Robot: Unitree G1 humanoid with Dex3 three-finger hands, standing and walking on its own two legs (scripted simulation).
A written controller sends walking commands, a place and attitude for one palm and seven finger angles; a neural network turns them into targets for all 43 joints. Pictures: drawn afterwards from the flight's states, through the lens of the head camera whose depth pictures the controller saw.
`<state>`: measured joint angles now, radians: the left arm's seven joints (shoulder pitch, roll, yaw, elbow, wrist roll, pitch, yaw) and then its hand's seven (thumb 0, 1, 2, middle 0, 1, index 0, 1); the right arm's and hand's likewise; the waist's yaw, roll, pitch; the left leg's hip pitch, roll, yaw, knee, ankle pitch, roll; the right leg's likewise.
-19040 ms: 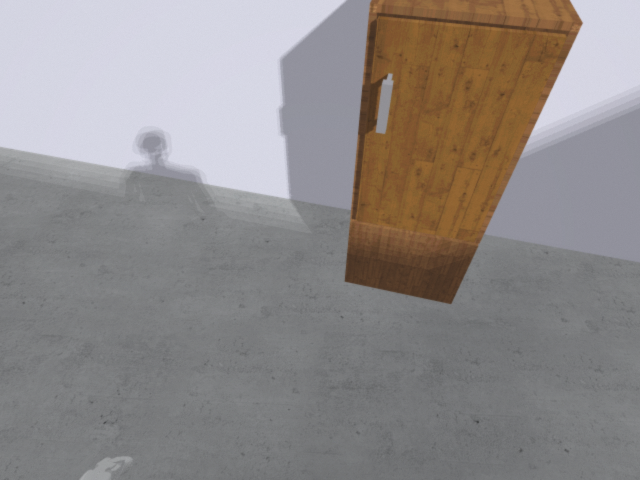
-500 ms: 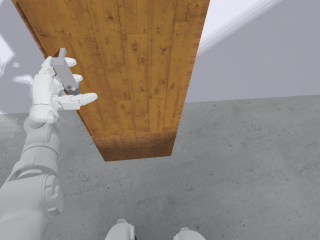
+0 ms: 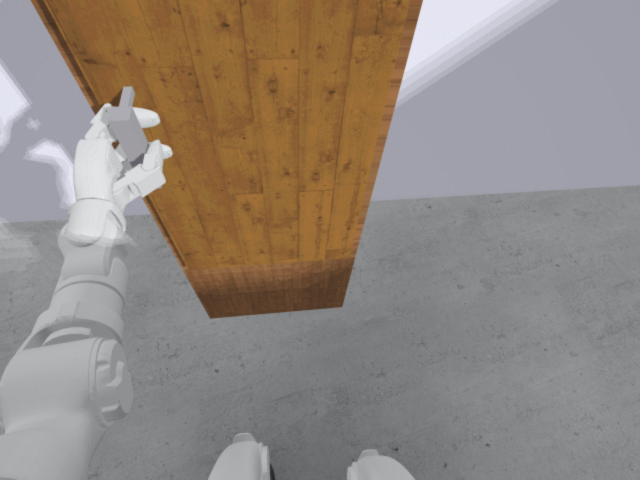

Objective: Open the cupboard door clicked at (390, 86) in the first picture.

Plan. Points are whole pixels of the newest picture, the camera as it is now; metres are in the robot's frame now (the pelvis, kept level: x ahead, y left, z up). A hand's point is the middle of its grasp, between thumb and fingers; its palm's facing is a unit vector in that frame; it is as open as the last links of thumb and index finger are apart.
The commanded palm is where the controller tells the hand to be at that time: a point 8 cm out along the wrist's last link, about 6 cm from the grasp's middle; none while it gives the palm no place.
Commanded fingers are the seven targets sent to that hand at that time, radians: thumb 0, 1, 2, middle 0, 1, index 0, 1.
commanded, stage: pull the door open along its arc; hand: left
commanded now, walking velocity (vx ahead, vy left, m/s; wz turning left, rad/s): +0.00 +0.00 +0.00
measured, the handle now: (140, 139) +0.53 +0.21 +0.09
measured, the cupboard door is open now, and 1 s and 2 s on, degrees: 0 42 41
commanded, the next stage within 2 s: open thumb and fingers to let go in 1.06 s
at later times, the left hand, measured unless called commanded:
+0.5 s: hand (172, 238) +0.38 +0.15 +0.09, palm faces +0.08 -1.00 +0.05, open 6.2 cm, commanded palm +0.33 +0.20 +0.08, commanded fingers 0.00 0.90 0.90 -0.40 -1.35 -0.40 -1.35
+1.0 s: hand (262, 313) +0.29 +0.05 +0.09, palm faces +0.39 -0.92 -0.03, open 6.2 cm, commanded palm +0.21 +0.07 +0.08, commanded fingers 0.00 0.90 0.90 -0.40 -1.35 -0.40 -1.35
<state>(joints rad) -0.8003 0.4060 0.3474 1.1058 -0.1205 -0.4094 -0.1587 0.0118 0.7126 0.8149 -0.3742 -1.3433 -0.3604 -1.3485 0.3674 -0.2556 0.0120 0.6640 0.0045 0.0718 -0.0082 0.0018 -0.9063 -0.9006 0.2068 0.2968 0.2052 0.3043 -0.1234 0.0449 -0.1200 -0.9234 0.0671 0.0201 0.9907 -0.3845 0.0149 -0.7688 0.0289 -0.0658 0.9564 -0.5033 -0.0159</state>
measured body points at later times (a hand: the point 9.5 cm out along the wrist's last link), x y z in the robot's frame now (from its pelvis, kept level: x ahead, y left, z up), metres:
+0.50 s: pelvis +0.02 +0.00 +0.02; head +0.07 -0.01 +0.47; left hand +0.37 +0.20 +0.09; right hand +0.12 -0.25 -0.10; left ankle +0.05 +0.11 -0.68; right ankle -0.03 -0.11 -0.68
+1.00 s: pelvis +0.01 -0.04 +0.02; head +0.02 -0.06 +0.47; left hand +0.26 +0.10 +0.09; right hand +0.20 -0.23 -0.08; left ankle +0.05 +0.11 -0.68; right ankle -0.03 -0.11 -0.68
